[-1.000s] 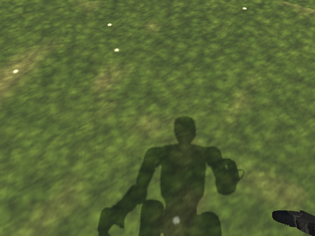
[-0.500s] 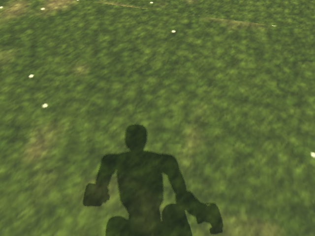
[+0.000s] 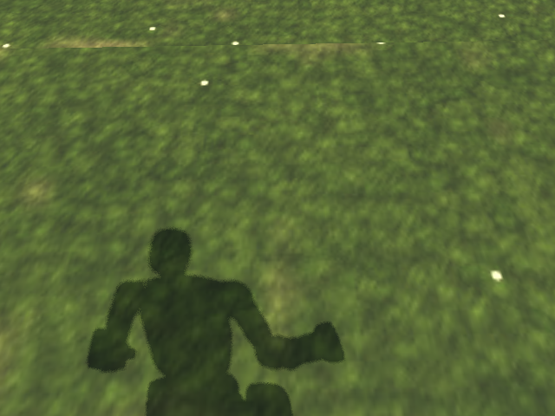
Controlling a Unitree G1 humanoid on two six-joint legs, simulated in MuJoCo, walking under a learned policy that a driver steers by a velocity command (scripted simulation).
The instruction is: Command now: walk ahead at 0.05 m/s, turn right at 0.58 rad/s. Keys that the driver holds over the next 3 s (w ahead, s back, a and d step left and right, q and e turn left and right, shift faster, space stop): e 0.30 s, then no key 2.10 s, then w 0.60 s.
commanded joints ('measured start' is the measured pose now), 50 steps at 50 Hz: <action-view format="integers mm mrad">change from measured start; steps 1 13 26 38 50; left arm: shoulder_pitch -46 -41 -8 -59 -41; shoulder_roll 120 62 115 35 14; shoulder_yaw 29 22 20 -19 -11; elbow -83 -116 -83 12 108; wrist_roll -10 -10 41 13 25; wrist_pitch -3 17 -38 -37 -31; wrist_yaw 5 -12 -22 -16 -5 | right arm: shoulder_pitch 53 25 -1 74 57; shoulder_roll -114 -148 -129 -64 -70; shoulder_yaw -43 -62 -56 -23 -10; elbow -55 -68 -27 44 110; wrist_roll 2 -15 6 -6 -10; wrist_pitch -36 24 30 29 -5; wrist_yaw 6 -26 -9 3 -2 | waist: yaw -54 -55 -13 -53 -30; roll -167 186 -162 -106 17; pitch -130 -106 -92 -63 -11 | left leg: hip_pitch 186 384 -90 307 248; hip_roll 11 281 92 66 88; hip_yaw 19 5 80 109 72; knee -267 -305 394 -274 -243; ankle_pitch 153 451 -305 129 75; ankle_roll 43 292 11 30 78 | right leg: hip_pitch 102 -214 224 135 148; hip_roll -203 -146 -408 -308 -167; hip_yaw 266 -169 100 33 -99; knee -27 447 -204 -162 -110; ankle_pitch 229 -194 354 216 70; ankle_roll -97 150 -202 -122 10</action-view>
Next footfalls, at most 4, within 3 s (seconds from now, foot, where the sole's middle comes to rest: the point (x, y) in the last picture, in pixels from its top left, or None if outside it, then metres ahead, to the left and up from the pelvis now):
0.04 left None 0.10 0.14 -0.77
0.44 right None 0.03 -0.13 -0.77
0.78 left None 0.08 0.11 -0.77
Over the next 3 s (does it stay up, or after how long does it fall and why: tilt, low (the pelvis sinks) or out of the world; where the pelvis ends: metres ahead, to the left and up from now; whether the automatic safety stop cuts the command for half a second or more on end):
stays up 0.18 -0.06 0.00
